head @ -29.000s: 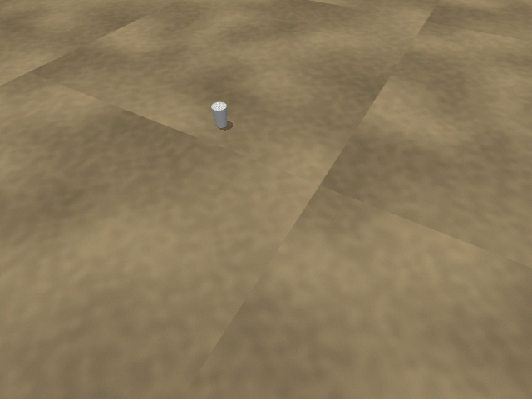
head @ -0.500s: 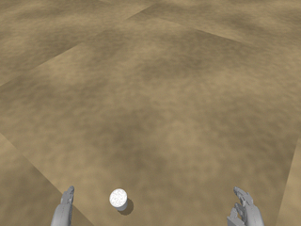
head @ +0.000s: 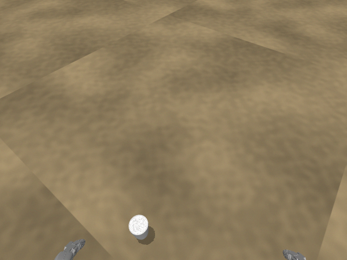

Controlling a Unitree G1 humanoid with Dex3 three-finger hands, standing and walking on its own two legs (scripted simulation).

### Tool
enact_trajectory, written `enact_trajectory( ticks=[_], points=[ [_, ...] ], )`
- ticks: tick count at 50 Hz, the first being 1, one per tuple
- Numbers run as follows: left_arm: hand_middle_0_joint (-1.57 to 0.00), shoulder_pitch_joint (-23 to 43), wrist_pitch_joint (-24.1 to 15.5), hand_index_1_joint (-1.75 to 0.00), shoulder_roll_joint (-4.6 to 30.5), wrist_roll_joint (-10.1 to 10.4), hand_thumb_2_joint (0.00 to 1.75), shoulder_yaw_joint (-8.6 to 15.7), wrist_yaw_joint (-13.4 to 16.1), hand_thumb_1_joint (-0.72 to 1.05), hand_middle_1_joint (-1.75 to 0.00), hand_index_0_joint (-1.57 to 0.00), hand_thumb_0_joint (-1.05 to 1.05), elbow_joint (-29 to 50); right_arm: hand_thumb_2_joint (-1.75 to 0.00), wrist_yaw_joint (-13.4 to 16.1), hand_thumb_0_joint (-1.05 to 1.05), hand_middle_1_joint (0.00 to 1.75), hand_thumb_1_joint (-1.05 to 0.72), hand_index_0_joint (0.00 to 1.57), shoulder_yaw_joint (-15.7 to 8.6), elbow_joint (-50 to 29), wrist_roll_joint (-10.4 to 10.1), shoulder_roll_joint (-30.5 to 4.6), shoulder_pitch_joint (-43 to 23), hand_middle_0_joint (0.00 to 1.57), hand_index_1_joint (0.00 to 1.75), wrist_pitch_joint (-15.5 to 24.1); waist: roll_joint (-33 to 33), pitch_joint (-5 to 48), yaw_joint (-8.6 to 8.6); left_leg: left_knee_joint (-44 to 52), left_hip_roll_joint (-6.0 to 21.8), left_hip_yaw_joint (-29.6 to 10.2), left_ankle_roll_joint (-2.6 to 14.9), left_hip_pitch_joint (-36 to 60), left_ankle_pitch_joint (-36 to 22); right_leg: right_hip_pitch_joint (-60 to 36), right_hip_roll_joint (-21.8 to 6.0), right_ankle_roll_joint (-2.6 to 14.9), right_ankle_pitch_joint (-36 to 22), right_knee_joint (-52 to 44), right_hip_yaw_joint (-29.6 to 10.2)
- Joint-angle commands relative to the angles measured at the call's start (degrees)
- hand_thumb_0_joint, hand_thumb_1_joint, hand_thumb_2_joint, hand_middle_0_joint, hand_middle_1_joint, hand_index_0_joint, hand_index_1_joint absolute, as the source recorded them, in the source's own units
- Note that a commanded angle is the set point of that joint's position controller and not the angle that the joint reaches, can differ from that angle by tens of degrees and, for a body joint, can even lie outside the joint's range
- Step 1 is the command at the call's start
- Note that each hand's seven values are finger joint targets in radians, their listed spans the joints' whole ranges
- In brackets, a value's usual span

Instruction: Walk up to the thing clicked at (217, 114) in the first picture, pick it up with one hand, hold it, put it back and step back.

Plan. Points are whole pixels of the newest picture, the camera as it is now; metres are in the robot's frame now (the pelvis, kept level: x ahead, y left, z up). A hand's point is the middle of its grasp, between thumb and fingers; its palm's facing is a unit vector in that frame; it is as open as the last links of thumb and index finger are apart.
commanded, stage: stand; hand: left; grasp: from the side
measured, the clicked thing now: (140, 228) +0.38 +0.20 -0.68
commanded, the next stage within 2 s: step back in 1.96 s
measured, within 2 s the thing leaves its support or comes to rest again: neither
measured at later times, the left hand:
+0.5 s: hand out of the picture +0.04 +0.25 -0.12, palm faces +0.01 -0.94 -0.35, open 7.4 cm
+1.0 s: hand out of the picture +0.05 +0.24 -0.12, palm faces -0.01 -0.94 -0.35, open 7.4 cm
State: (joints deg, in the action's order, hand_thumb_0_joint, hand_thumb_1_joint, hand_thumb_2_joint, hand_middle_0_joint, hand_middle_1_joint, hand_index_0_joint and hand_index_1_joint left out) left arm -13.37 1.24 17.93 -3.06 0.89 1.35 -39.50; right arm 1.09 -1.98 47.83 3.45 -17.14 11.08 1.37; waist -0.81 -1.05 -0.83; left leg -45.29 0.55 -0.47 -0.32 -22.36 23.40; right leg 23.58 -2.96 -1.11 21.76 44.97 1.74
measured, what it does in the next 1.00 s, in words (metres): stands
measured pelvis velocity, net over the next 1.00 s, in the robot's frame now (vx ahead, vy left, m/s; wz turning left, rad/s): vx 0.00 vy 0.00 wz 0.00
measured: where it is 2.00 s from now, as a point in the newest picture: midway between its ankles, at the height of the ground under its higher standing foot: outside the picture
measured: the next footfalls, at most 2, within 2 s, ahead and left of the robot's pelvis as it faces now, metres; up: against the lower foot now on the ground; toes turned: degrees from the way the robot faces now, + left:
none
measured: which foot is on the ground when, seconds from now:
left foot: down 0.00-1.00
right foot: down 0.00-1.00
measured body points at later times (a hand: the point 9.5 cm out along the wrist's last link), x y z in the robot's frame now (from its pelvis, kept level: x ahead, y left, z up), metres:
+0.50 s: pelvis -0.01 +0.00 +0.03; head -0.01 -0.01 +0.48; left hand +0.04 +0.30 -0.10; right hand +0.06 -0.28 -0.11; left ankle +0.01 +0.13 -0.71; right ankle +0.02 -0.13 -0.71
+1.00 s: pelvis +0.00 +0.00 +0.04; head +0.00 -0.01 +0.49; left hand +0.05 +0.29 -0.10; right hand +0.05 -0.30 -0.11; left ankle +0.01 +0.13 -0.71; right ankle +0.02 -0.13 -0.71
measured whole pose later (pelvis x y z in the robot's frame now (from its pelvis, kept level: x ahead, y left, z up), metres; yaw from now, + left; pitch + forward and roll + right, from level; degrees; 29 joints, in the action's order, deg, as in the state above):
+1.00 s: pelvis +0.00 +0.00 +0.04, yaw +0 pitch -3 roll +0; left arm -6.6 -0.7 18.3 -1.3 0.5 0.6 -67.6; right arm 0.4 -0.5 65.9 1.3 -19.0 8.4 0.2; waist 0.8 -3.9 -0.5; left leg -20.5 0.7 -0.6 -0.9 -6.8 10.5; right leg 8.0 -2.4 -1.1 9.3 20.7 2.6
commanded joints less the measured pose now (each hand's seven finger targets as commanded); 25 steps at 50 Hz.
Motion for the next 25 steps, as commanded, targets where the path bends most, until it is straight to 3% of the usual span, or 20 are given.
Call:
enact_trajectory(
  ticks=[1, 4, 9, 14, 21, 25],
  points=[
    [-0.2, 2.7, -3.3, -0.3, 8.9, 0.5, 0.9, 3.0, 0.4, 0.9, -0.3, -0.2, 0.0, -0.9, -0.9, 0.0, 0.0, 0.3, -0.9, 0.2, -2.6, -2.5, -0.4, -9.4, -2.6, 0.2, 0.3, 1.4, 3.3, 3.9, -0.45, 15.4, 3.7, -6.4, 3.49, 2.1, -10.3, -7.7, -1.8, 3.53, -9.4, -11.1, -3.5],
    [-0.2, 2.9, -3.4, -0.3, 9.3, 0.9, 0.9, 2.8, 0.6, 0.9, -0.3, -0.2, 0.0, -5.6, -0.9, 0.2, 0.0, 0.3, -0.9, 0.2, -2.4, 0.1, -0.9, -9.9, -2.4, 0.2, 0.3, 1.1, 2.7, 4.4, -0.35, 17.0, 4.0, -6.3, 3.16, 5.0, -15.5, -11.6, -2.7, 3.18, -14.5, -13.8, -3.8],
    [-0.2, 3.2, -3.2, -0.3, 10.3, 1.3, 0.9, 2.3, 0.8, 0.9, -0.3, -0.2, 0.0, -12.5, -0.9, 0.3, 0.0, 0.3, -0.9, 0.2, -1.9, 4.8, -1.4, -10.7, -2.2, 0.2, 0.3, 0.4, 1.7, 2.9, -0.02, 20.5, 4.2, -5.8, 2.35, 9.6, -17.1, -13.8, -3.8, 2.83, -15.8, -19.4, -4.3],
    [-0.2, 5.0, -2.9, -0.3, 11.2, 1.5, 0.9, 1.9, 0.6, 0.9, -0.3, -0.2, 0.0, -17.2, -0.9, 0.3, 0.0, 0.3, -0.9, 0.2, -1.6, 8.4, -1.7, -11.6, -2.4, 0.2, 0.3, 0.0, 1.7, -0.1, 0.22, 25.9, 4.5, -6.2, 1.87, 9.4, -11.5, -15.4, -3.6, 2.23, -10.7, -23.0, -4.2],
    [-0.2, 6.0, -3.1, -0.3, 11.9, 1.6, 0.9, 1.7, 0.4, 0.9, -0.3, -0.2, 0.0, -21.4, -0.9, 0.2, 0.0, 0.3, -0.9, 0.2, -1.1, 11.5, -2.0, -11.5, -3.2, 0.2, 0.3, -0.1, 1.2, -0.4, 0.23, 28.0, 4.8, -5.9, 1.54, 11.8, -13.2, -16.5, -4.4, 1.78, -12.5, -26.0, -4.5],
    [-0.2, 6.3, -2.9, -0.3, 11.9, 1.6, 0.9, 1.5, 0.3, 0.9, -0.3, -0.2, 0.0, -23.1, -0.9, 0.1, 0.0, 0.3, -0.9, 0.2, -0.9, 12.6, -2.0, -11.5, -3.7, 0.2, 0.3, -0.1, 0.7, -1.7, 0.04, 29.5, 4.9, -6.1, 1.2, 11.9, -11.6, -15.7, -4.1, 1.58, -10.2, -26.8, -4.1]
  ],
)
